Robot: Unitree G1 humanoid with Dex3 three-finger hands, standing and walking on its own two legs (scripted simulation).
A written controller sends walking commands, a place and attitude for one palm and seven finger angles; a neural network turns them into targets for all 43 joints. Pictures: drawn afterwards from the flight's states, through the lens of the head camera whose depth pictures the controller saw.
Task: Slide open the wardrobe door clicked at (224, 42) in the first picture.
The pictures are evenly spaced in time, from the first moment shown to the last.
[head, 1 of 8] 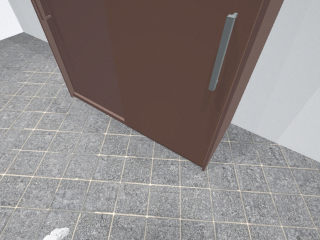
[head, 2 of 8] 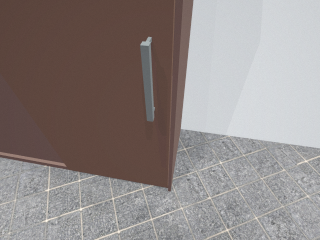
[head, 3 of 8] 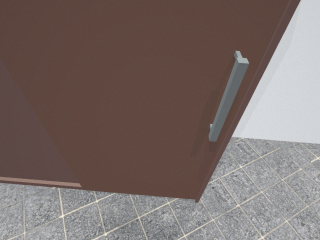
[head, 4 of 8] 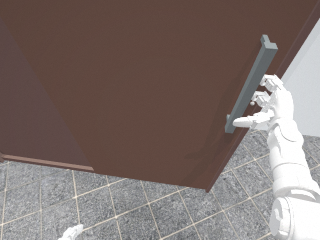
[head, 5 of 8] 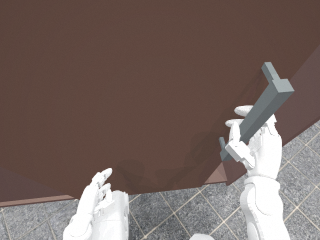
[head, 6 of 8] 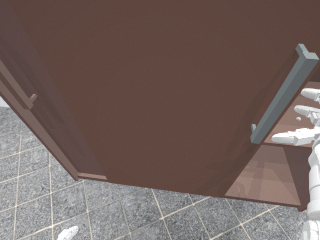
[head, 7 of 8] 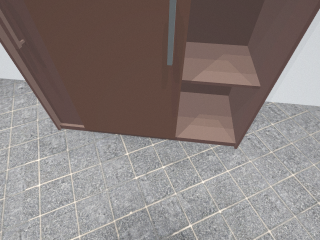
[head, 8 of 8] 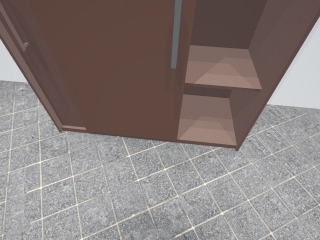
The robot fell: no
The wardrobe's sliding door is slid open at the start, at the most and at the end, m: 0.00 0.45 0.45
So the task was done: yes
